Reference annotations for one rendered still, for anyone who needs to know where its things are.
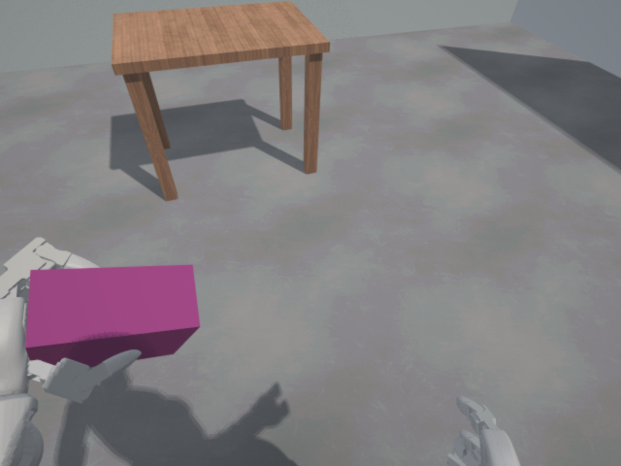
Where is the table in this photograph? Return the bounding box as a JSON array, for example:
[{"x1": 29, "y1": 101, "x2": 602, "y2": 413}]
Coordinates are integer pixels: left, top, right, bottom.
[{"x1": 112, "y1": 1, "x2": 330, "y2": 201}]

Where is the right robot hand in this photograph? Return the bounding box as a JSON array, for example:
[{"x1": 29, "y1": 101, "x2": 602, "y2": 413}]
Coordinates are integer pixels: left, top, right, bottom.
[{"x1": 447, "y1": 395, "x2": 520, "y2": 466}]

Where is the left robot hand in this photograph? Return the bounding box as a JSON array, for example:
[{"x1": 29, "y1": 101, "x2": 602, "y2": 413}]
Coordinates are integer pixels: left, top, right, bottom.
[{"x1": 0, "y1": 237, "x2": 142, "y2": 404}]

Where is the robot left forearm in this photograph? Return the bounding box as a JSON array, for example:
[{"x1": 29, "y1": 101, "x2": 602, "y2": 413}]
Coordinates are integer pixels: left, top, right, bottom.
[{"x1": 0, "y1": 393, "x2": 44, "y2": 466}]

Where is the sponge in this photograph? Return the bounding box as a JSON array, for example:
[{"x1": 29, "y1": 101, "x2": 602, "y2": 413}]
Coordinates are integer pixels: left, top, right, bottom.
[{"x1": 25, "y1": 265, "x2": 200, "y2": 367}]

